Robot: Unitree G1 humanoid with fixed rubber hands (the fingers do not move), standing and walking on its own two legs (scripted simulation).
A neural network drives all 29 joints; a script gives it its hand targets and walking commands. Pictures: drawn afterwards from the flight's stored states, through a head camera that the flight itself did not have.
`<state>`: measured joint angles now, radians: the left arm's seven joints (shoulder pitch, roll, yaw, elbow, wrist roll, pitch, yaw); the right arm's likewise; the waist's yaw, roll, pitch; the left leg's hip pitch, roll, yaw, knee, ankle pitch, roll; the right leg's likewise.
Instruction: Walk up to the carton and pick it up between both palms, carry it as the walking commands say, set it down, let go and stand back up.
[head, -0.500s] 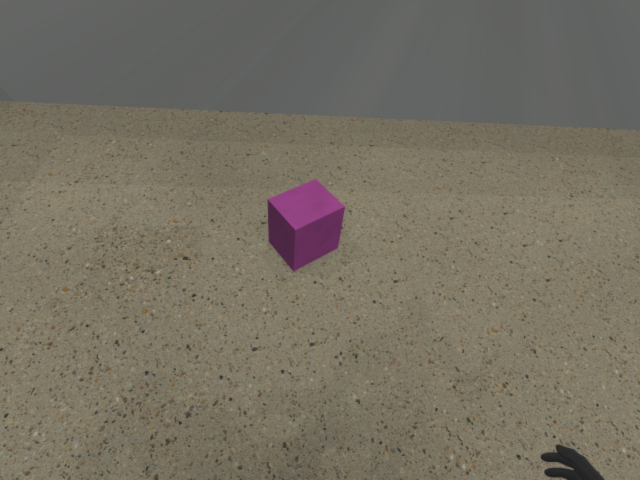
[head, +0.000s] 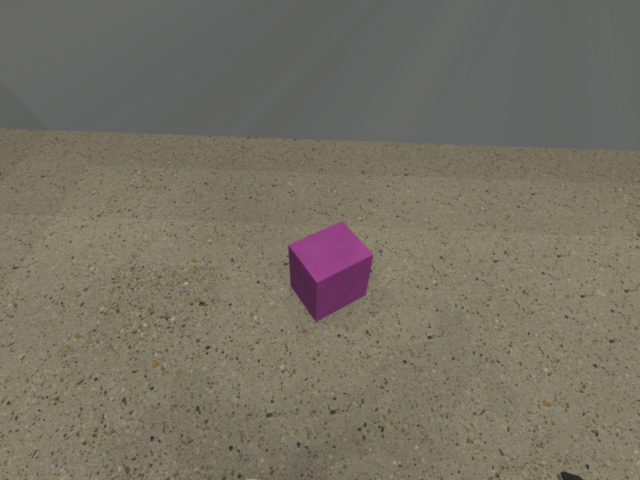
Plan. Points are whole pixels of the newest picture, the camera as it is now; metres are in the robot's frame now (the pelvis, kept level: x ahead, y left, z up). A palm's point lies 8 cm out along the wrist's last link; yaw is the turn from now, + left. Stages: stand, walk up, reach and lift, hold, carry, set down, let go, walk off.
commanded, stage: walk up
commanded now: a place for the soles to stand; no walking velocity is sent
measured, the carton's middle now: (329, 271) +0.92 -0.01 -0.65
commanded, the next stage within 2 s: none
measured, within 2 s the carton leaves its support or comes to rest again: neither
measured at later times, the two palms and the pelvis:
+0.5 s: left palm (97, 357) +0.30 +0.33 -0.06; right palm (577, 431) +0.24 -0.34 -0.10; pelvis +0.18 -0.01 -0.01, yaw -1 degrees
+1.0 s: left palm (143, 278) +0.46 +0.33 -0.09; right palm (547, 330) +0.39 -0.35 -0.08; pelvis +0.35 +0.01 -0.02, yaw -2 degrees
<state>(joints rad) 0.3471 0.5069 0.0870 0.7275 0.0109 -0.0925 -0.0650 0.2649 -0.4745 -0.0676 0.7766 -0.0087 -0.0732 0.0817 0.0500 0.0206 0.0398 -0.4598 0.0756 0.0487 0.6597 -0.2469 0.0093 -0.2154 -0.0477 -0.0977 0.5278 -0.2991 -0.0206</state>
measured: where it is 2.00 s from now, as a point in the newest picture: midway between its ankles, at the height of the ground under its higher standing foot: (335, 418)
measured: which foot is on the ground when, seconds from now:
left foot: up 0.00-0.02, down 0.04-0.38, up 0.40-0.68, down 0.70-1.00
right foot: down 0.00-0.06, up 0.08-0.36, down 0.38-0.70, up 0.72-0.98, down 1.00-1.00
